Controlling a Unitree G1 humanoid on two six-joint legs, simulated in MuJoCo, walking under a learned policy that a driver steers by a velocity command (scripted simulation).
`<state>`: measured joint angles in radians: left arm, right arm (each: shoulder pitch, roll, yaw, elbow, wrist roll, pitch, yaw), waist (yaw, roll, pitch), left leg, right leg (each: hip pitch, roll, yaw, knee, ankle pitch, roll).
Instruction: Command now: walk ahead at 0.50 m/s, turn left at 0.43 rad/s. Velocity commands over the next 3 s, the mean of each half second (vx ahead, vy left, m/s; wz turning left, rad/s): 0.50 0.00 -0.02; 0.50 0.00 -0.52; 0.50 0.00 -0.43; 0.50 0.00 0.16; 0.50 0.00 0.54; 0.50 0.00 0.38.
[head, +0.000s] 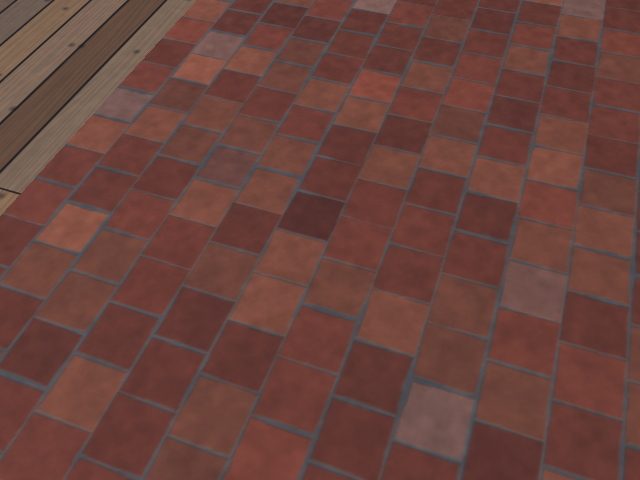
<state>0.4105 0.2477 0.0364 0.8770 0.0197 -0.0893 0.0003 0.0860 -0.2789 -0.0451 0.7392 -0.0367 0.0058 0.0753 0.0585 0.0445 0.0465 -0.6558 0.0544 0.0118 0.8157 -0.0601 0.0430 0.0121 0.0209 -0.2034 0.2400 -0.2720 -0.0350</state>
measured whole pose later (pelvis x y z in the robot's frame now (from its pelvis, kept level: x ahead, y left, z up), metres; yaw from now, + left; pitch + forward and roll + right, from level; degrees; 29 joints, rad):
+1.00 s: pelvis +0.53 -0.03 +0.00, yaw -21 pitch +1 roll +0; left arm 0.36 0.27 0.07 0.89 0.00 -0.04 -0.01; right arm 0.11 -0.26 -0.03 0.77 -0.04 -0.03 0.01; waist 0.04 0.03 0.05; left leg -0.66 0.13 -0.05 0.88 -0.15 -0.06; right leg -0.10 0.15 0.07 0.31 -0.21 -0.14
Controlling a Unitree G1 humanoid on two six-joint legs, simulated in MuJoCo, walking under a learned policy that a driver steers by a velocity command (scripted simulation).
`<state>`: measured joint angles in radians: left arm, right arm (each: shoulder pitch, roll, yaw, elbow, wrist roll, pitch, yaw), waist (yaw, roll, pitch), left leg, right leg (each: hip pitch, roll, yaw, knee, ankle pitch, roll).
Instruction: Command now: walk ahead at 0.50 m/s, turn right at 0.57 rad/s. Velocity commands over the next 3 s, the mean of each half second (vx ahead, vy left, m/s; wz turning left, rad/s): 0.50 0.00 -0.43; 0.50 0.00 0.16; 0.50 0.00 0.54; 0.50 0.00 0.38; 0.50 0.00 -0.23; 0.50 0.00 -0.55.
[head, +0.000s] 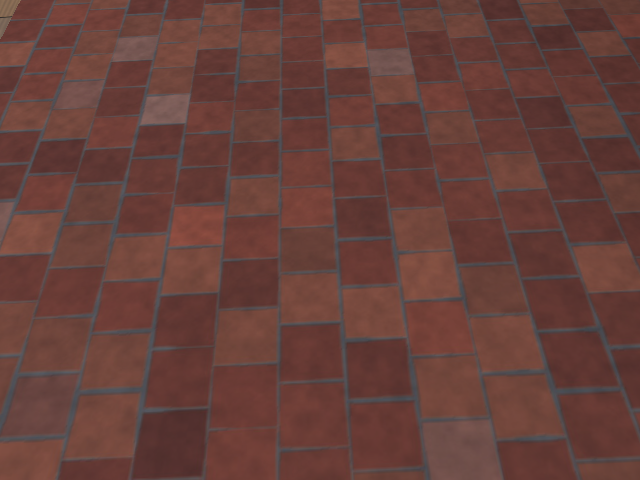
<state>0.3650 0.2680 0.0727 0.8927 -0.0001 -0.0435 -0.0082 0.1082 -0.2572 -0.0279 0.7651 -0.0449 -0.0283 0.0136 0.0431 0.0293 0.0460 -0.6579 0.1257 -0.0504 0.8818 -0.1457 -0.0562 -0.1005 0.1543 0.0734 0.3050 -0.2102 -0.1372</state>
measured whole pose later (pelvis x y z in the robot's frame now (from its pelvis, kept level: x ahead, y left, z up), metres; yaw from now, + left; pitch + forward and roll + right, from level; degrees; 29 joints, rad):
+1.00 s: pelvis +0.50 -0.06 +0.00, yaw -5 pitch +0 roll -1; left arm 0.37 0.23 0.04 0.91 0.02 -0.10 0.01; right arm 0.23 -0.27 -0.07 0.87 -0.03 0.00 0.05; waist 0.02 0.04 0.02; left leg -0.65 0.08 0.00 0.99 -0.12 0.04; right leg -0.04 0.03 -0.20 0.25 -0.22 -0.06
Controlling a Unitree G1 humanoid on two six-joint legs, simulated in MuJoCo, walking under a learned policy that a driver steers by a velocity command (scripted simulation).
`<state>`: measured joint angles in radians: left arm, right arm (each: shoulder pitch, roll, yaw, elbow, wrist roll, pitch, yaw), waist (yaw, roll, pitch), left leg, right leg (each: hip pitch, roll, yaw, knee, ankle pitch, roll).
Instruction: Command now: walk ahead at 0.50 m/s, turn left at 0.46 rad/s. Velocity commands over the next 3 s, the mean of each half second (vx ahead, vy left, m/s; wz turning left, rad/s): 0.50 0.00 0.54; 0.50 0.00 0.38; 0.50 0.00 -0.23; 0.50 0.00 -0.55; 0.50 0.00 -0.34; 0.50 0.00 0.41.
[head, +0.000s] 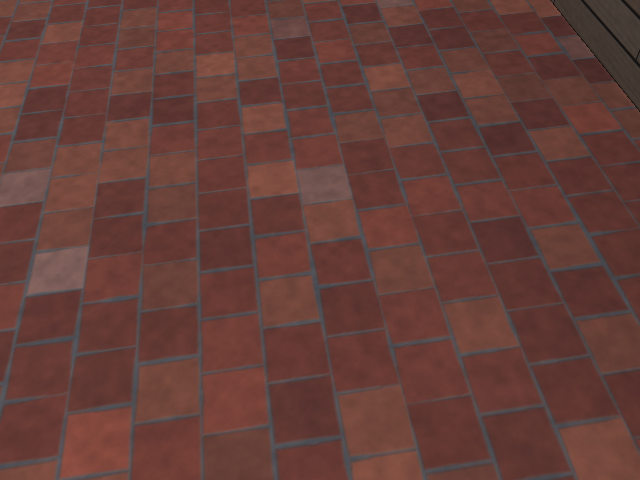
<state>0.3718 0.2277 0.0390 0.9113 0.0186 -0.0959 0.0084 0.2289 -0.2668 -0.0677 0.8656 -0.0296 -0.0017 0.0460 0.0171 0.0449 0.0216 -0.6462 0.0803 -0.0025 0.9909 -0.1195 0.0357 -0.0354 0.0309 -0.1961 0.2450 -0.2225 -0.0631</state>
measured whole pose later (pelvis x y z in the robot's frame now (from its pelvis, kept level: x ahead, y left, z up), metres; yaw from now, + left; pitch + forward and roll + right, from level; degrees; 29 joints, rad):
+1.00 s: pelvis +0.54 +0.11 +0.00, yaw +29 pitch +0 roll +0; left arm 0.33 0.24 0.04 0.87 0.01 -0.09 -0.01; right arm 0.25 -0.28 -0.05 0.82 -0.04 -0.03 0.03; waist 0.01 0.05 0.03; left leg -0.51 0.00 -0.07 1.05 -0.28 0.05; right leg -0.16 0.05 -0.05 0.33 -0.18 -0.07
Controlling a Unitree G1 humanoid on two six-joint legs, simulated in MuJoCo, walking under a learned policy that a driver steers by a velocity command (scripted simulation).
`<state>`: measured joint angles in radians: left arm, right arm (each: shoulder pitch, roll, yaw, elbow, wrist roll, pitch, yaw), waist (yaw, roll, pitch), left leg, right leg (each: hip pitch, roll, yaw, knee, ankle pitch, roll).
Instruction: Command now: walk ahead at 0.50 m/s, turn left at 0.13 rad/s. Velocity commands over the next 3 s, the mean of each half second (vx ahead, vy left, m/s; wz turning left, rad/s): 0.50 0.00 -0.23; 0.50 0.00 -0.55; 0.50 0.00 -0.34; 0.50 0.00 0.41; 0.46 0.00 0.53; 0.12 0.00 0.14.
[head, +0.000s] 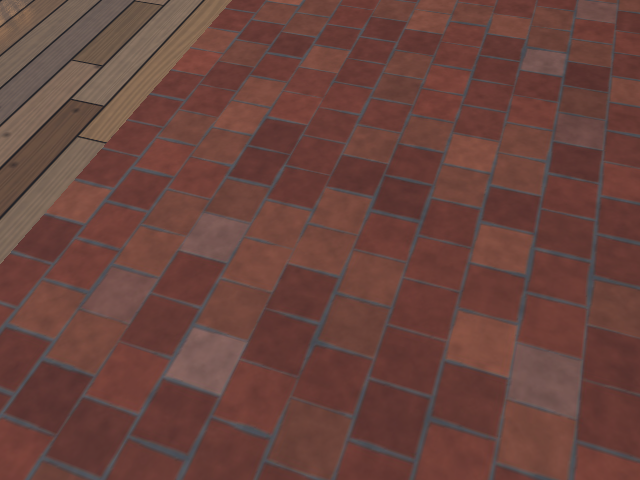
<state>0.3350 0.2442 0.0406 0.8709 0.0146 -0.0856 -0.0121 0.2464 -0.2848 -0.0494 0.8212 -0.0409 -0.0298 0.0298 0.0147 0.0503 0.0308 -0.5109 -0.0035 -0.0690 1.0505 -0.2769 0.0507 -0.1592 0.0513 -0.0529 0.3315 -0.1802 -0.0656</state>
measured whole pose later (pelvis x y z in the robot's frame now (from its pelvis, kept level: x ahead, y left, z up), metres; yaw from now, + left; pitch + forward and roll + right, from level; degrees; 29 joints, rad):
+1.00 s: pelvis +0.48 -0.08 -0.01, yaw -29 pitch +0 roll +0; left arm 0.26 0.27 0.07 0.85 0.00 -0.02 -0.01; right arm 0.21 -0.25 -0.04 0.80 -0.04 -0.05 0.01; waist 0.00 0.02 0.07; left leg -0.51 0.11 -0.01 1.14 -0.33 -0.02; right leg -0.23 0.13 -0.02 0.41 -0.18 -0.14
